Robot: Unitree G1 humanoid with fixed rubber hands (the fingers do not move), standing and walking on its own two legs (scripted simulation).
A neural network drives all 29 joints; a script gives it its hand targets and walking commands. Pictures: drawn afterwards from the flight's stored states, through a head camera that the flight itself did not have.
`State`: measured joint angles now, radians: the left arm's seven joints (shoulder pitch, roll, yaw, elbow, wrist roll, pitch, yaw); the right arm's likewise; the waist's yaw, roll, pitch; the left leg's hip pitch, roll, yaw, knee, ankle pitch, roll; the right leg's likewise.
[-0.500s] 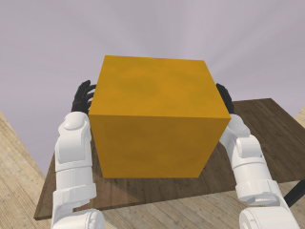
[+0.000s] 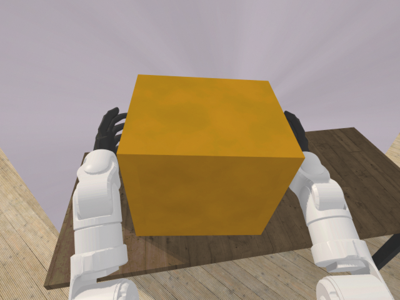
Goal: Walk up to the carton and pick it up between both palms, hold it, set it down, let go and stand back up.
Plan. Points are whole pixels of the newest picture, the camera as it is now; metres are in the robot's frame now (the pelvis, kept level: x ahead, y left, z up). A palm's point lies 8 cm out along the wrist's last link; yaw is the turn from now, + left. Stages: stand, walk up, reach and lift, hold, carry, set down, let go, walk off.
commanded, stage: hold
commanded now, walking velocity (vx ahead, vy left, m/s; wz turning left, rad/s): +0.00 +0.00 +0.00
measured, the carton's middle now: (202, 158) +0.37 -0.01 +0.14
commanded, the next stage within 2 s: set down in 0.22 s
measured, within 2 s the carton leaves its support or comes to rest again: neither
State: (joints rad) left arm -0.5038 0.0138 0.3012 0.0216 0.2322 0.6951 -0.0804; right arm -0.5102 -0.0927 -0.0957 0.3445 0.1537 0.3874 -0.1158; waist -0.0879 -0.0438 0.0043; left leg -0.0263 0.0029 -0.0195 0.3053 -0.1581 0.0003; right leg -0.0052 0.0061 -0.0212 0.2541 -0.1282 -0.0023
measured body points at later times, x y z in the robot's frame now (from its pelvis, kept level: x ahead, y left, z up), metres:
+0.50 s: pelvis +0.00 +0.00 +0.00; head -0.05 +0.02 +0.45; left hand +0.36 +0.19 +0.19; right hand +0.36 -0.17 +0.17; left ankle +0.01 +0.12 -0.75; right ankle +0.02 -0.12 -0.75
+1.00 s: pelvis +0.03 -0.01 +0.00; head +0.01 +0.01 +0.45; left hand +0.39 +0.16 +0.13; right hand +0.37 -0.20 +0.12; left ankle +0.02 +0.12 -0.75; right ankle +0.02 -0.12 -0.75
